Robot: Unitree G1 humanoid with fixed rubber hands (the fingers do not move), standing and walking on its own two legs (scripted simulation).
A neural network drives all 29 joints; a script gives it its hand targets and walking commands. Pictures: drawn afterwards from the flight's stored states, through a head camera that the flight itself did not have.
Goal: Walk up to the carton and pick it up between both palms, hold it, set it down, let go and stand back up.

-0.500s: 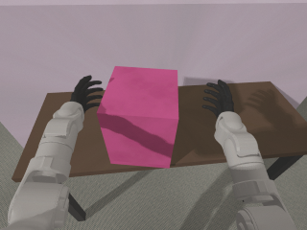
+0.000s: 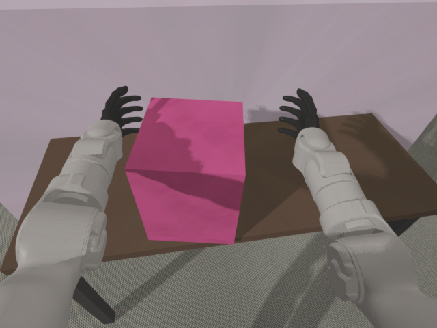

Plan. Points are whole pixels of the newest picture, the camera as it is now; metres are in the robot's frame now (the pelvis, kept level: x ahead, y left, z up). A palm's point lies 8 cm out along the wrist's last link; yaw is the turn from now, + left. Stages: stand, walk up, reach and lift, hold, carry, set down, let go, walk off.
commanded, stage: reach and lift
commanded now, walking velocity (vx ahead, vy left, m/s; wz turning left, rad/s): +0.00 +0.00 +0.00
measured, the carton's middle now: (194, 173) +0.45 +0.01 +0.02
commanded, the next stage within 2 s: none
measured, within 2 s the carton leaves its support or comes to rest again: neither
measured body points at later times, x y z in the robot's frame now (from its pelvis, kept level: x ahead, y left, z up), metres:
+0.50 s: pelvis +0.01 +0.00 +0.00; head +0.06 +0.01 +0.44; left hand +0.49 +0.17 +0.08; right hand +0.43 -0.19 +0.09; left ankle -0.03 +0.06 -0.73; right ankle +0.02 -0.10 -0.73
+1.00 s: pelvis +0.01 -0.01 +0.00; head +0.11 +0.01 +0.44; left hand +0.50 +0.17 +0.06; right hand +0.45 -0.17 +0.05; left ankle -0.03 +0.06 -0.73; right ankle +0.02 -0.10 -0.73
